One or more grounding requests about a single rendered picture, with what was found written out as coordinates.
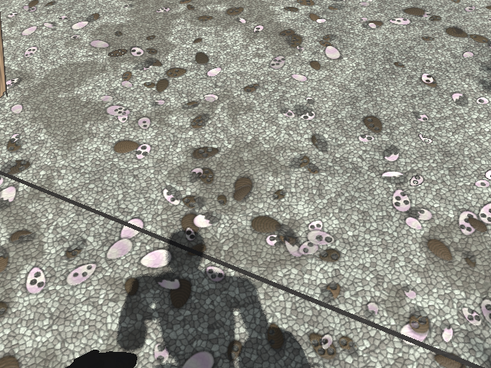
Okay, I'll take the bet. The robot left hand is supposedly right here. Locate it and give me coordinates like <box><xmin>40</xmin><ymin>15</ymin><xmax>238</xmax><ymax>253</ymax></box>
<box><xmin>65</xmin><ymin>350</ymin><xmax>137</xmax><ymax>368</ymax></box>

